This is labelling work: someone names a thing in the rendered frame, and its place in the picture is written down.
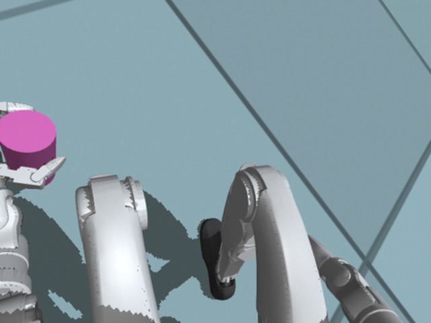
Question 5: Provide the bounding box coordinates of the right robot foot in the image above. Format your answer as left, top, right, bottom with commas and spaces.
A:
200, 218, 236, 300

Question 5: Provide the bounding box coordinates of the right robot hand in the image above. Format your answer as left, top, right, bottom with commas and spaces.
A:
308, 235, 334, 278

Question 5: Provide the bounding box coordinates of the right robot arm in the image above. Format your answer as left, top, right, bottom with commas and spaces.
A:
319, 257, 403, 323

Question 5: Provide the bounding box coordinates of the left robot hand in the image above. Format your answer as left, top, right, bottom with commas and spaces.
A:
0, 102, 66, 190

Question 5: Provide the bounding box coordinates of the left robot arm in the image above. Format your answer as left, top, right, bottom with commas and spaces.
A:
0, 188, 44, 323

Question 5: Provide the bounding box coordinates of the can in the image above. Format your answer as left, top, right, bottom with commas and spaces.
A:
0, 110, 56, 189

